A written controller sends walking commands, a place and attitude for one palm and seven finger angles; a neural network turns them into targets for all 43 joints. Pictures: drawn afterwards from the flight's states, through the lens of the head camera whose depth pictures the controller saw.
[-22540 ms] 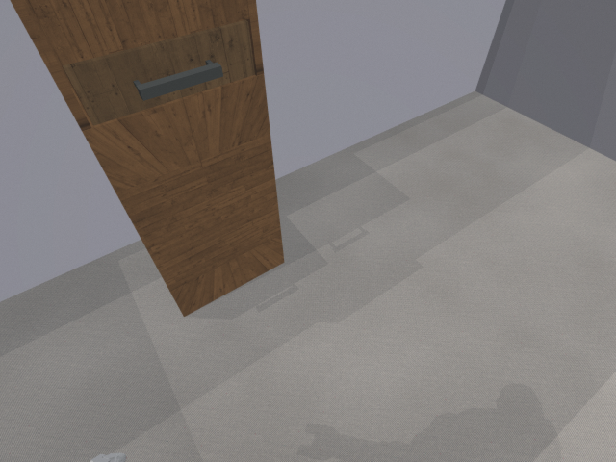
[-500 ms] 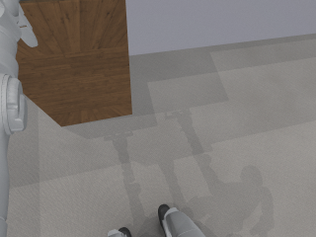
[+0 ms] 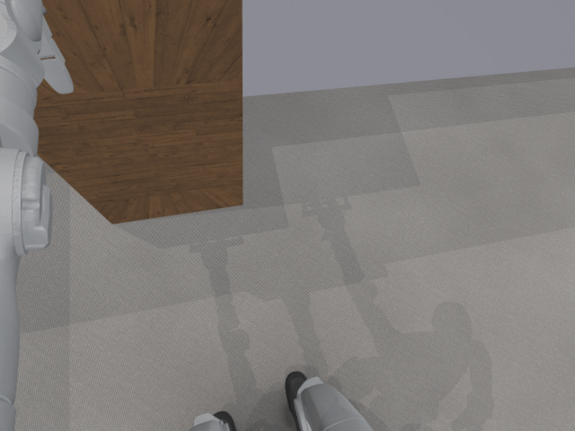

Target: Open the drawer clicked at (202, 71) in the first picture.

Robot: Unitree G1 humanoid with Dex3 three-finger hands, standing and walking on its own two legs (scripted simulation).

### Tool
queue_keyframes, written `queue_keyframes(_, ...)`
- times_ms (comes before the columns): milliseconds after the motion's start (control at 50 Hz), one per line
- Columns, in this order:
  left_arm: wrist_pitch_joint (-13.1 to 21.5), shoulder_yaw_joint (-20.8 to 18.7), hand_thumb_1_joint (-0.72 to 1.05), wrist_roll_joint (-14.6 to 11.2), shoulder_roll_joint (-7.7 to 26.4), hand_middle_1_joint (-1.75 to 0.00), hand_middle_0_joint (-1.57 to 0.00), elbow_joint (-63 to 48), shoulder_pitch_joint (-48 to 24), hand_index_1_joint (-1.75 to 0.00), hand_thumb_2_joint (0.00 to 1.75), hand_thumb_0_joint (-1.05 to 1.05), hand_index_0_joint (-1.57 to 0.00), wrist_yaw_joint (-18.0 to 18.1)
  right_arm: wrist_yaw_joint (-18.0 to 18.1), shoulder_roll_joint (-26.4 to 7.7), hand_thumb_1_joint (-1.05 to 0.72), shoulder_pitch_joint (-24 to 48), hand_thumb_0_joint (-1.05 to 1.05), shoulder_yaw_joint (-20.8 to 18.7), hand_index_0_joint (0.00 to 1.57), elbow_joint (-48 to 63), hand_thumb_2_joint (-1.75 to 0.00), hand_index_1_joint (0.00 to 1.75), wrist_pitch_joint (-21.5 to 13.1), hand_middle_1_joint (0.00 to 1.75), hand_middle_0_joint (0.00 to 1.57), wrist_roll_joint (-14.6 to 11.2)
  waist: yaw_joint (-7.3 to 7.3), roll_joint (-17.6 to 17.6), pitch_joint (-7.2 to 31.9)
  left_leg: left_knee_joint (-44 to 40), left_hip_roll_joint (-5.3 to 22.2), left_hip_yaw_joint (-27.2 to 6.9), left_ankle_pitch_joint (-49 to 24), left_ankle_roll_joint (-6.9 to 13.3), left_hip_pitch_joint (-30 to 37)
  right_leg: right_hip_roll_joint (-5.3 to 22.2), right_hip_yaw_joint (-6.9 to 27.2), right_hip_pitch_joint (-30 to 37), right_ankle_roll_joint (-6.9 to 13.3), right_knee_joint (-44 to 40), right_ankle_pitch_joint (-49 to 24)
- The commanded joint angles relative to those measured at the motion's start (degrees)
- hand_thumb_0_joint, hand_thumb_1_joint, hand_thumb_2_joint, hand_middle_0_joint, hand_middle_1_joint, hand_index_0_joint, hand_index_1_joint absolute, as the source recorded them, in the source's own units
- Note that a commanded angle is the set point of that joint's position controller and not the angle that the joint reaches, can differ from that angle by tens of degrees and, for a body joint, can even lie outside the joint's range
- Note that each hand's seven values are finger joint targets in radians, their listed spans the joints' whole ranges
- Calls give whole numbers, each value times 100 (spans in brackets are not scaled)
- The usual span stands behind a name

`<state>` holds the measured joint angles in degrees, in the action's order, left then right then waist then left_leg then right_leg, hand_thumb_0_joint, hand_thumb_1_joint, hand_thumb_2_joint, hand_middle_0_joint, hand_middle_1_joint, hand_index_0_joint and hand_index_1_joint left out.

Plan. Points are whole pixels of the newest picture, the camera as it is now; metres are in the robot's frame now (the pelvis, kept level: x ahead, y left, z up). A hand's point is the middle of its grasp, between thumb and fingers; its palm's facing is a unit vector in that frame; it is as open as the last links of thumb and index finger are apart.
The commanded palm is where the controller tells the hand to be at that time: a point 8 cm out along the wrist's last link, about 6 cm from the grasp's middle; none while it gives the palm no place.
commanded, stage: lower the fingers behind the handle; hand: left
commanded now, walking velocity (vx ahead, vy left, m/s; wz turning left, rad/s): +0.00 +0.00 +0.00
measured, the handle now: out of the picture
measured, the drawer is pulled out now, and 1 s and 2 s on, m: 0.00 0.00 0.00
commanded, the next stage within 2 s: close the thumb around the handle in 0.58 s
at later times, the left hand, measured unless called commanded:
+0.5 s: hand (49, 10) +0.63 +0.15 +0.11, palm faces -0.11 -0.05 -0.99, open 13.8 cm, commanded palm +0.64 +0.13 +0.15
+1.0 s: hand (51, 9) +0.63 +0.14 +0.11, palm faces -0.08 -0.07 -0.99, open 10.9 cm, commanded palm +0.64 +0.14 +0.15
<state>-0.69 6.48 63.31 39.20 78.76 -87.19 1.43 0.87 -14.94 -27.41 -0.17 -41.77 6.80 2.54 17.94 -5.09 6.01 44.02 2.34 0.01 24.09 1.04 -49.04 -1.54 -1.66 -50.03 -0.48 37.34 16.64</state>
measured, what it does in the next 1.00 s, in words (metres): stands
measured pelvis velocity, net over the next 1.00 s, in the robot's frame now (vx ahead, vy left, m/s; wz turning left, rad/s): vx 0.00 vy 0.00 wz -0.01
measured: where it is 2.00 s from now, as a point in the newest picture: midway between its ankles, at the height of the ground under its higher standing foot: outside the picture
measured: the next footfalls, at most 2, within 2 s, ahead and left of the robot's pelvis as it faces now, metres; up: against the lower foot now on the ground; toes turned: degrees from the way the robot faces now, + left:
none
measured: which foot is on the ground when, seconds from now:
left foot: down 0.00-1.00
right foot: down 0.00-1.00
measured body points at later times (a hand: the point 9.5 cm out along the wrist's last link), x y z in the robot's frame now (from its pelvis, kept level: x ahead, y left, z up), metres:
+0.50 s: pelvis +0.00 +0.00 -0.01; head +0.18 -0.01 +0.41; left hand +0.63 +0.15 +0.17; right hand -0.12 -0.25 -0.10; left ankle -0.06 +0.10 -0.70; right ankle -0.01 -0.13 -0.70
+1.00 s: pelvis +0.00 +0.00 +0.00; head +0.18 +0.00 +0.41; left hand +0.63 +0.15 +0.17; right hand -0.12 -0.25 -0.10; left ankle -0.06 +0.10 -0.70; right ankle -0.01 -0.13 -0.70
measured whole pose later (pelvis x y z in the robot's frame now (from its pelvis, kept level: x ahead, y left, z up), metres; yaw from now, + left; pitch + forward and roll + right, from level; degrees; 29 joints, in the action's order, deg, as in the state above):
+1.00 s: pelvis +0.00 +0.00 +0.00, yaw -1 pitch +30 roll -3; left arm -2.3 5.3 64.1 39.7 78.9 -87.4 3.1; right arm 0.7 -15.0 -26.9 0.3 -40.8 7.3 2.6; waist 18.7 -5.6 5.9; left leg 46.2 2.4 -0.3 25.0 1.0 -50.7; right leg -2.0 -1.1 -52.0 -0.5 39.4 17.1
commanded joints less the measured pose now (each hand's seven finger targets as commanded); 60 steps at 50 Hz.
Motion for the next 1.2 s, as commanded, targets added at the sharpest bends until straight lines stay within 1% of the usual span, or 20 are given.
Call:
queue_keyframes(0, 59, -45, -50, 7, 606, -120, -30, -1102, -3039, -120, 30, 0, -30, 319, 46, -1119, -90, -1716, 0, -380, 20, -150, -90, 30, 55, 30, 20, 24, 320, -987, 3184, 209, -5, -286, -4583, 145, 2517, -260, -36, 1281, 166, 78, -2581)
queue_keyframes(100, -101, 1, -50, 88, 506, -120, -30, -1043, -3041, -120, 30, 0, -30, 432, -6, -1137, -90, -1684, 0, -379, 20, -121, -90, 30, 84, 30, 20, 57, 364, -994, 3243, 294, -20, -282, -4564, 163, 2384, -268, -35, 1264, 169, 168, -2629)
queue_keyframes(160, -187, -58, -50, 92, 647, -120, -30, -925, -3016, -120, 30, 0, -30, 408, 2, -1150, -90, -1676, 0, -366, 20, -99, -90, 30, 121, 30, 20, 59, 430, -757, 3219, 303, -57, -211, -4276, 202, 2109, -272, -4, 1481, 158, 192, -2762)
queue_keyframes(180, -229, -123, -50, 124, 808, -120, -30, -822, -2921, -120, 30, 0, -30, 390, 15, -1159, -90, -1646, 0, -345, 20, -69, -90, 30, 144, 30, 20, 29, 389, -750, 3151, 275, -83, -180, -4042, 202, 1952, -257, -2, 1550, 168, 184, -2687)
queue_keyframes(220, -259, -11, -50, 145, 695, -120, -30, -903, -3013, -120, 30, 0, -30, 357, 23, -1125, -90, -1627, 0, -336, 20, -52, -90, 30, 154, 30, 20, 8, 373, -841, 3188, 247, -57, -211, -4054, 202, 1983, -250, -16, 1544, 165, 212, -2632)
queue_keyframes(260, -227, -119, -50, 160, 850, -120, -30, -1074, -3042, -120, 30, 0, -30, 326, 36, -1127, -90, -1647, 0, -355, 20, -36, -90, 30, 161, 30, 20, 23, 358, -878, 3414, 298, -52, -201, -4282, 203, 2084, -253, 23, 1645, 155, 234, -2826)
queue_keyframes(320, -242, -34, -50, 122, 773, -120, -30, -892, -2913, -120, 30, 0, -30, 254, 50, -1119, -90, -1606, 0, -326, 20, -27, -90, 30, 162, 30, 20, -7, 381, -779, 3101, 235, -64, -176, -3872, 212, 1928, -258, -1, 1569, 155, 169, -2606)
queue_keyframes(420, -126, -29, -50, 89, 808, -120, -30, -968, -2951, -120, 30, 0, -30, 186, 86, -1108, -90, -1621, 0, -314, 20, -11, -90, 30, 151, 30, 20, -31, 368, -746, 3111, 215, -63, -174, -3792, 217, 1860, -250, 6, 1615, 149, 185, -2604)
queue_keyframes(460, -39, -173, -50, 66, 993, -120, -30, -1175, -2978, -120, 30, 0, -30, 193, 90, -1106, -90, -1666, 0, -340, 20, 2, -90, 30, 142, 30, 20, 4, 341, -851, 3338, 244, -78, -160, -3962, 215, 1960, -252, 50, 1735, 152, 198, -2763)
queue_keyframes(500, -35, -64, -50, 63, 805, -120, -30, -1124, -2864, -120, 30, 0, -30, 191, 86, -1087, -90, -1649, 0, -340, 20, 5, -90, 30, 139, 30, 20, -10, 313, -805, 3253, 232, -70, -191, -3991, 203, 1991, -257, 14, 1635, 160, 184, -2678)
queue_keyframes(600, -58, -134, -50, 77, 915, -120, -30, -947, -2865, -120, 30, 0, -30, 298, 81, -1122, -90, -1670, 0, -327, 20, -49, -90, 30, 118, 30, 20, -20, 344, -709, 3076, 207, -76, -175, -3691, 205, 1833, -257, -3, 1564, 159, 163, -2486)
queue_keyframes(660, -63, -41, -50, 62, 749, -120, -30, -1147, -3109, -120, 30, 0, -30, 342, 56, -1119, -90, -1712, 0, -353, 20, -78, -90, 30, 91, 30, 20, 2, 364, -944, 3257, 245, -51, -206, -4025, 198, 2069, -261, 4, 1493, 153, 187, -2576)
queue_keyframes(700, -86, -213, -39, 101, 982, -121, -31, -1156, -2988, -121, 35, 0, -31, 347, 50, -1128, -90, -1715, 0, -355, 20, -63, -90, 30, 108, 30, 20, 20, 307, -963, 3384, 292, -60, -196, -4171, 187, 2088, -261, 15, 1583, 167, 221, -2685)
queue_keyframes(720, -116, -61, -33, 84, 788, -122, -31, -1104, -3003, -122, 37, 0, -31, 340, 44, -1105, -90, -1698, 0, -351, 20, -59, -90, 30, 103, 30, 20, 17, 340, -921, 3288, 269, -61, -200, -4147, 187, 2064, -270, 5, 1564, 164, 207, -2681)
queue_keyframes(760, -94, -191, -22, 82, 956, -123, -32, -1242, -3045, -123, 42, 0, -32, 354, 45, -1128, -90, -1729, 0, -363, 20, -68, -90, 30, 103, 30, 20, 28, 315, -927, 3412, 284, -61, -197, -4227, 187, 2080, -261, 34, 1672, 159, 211, -2800)
queue_keyframes(800, -128, -84, -11, 95, 797, -124, -33, -1223, -2974, -124, 47, 0, -33, 346, 36, -1111, -90, -1691, 0, -368, 20, -50, -90, 30, 100, 30, 20, 14, 290, -970, 3334, 261, -40, -242, -4299, 167, 2188, -267, -11, 1516, 160, 192, -2644)
queue_keyframes(900, -187, -134, 17, 88, 888, -127, -35, -1011, -2885, -127, 59, 0, -35, 365, 49, -1131, -90, -1660, 0, -349, 20, -44, -90, 30, 105, 30, 20, -5, 317, -822, 3153, 210, -68, -188, -3937, 189, 1990, -263, -8, 1568, 158, 149, -2546)
queue_keyframes(940, -157, -298, 28, 110, 1115, -128, -36, -1080, -2933, -128, 64, 0, -36, 365, 67, -1156, -90, -1636, 0, -345, 20, -34, -90, 30, 100, 30, 20, 9, 298, -803, 3207, 229, -73, -143, -3976, 195, 1890, -252, 25, 1721, 165, 189, -2720)
queue_keyframes(1040, -169, -255, 56, 157, 1122, -131, -38, -942, -2791, -131, 76, 0, -38, 349, 95, -1153, -90, -1610, 0, -329, 20, 8, -90, 30, 110, 30, 20, -17, 300, -637, 3182, 219, -81, -143, -3873, 196, 1783, -246, 20, 1766, 159, 189, -2707)
queue_keyframes(1180, -152, -202, 90, 133, 1056, -135, -40, -1009, -2850, -135, 90, 0, -40, 344, 83, -1144, -90, -1653, 0, -338, 20, 1, -90, 30, 104, 30, 20, -5, 307, -737, 3179, 239, -45, -183, -3991, 183, 1917, -261, -4, 1622, 146, 206, -2633)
